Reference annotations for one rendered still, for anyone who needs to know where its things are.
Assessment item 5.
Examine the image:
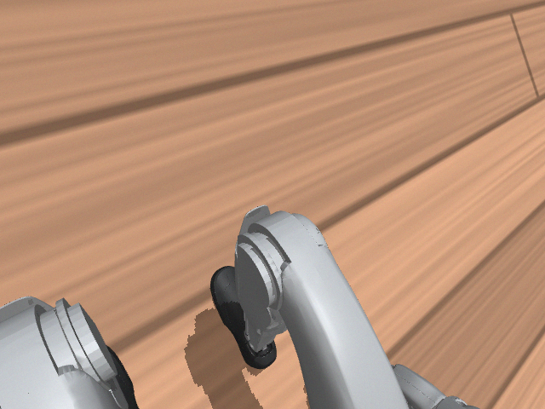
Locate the right robot foot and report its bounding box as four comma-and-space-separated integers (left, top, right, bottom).
210, 266, 277, 369

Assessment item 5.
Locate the right robot hand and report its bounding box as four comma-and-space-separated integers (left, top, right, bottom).
391, 364, 447, 409

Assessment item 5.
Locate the left robot foot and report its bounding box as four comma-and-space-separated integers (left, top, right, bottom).
106, 345, 139, 409

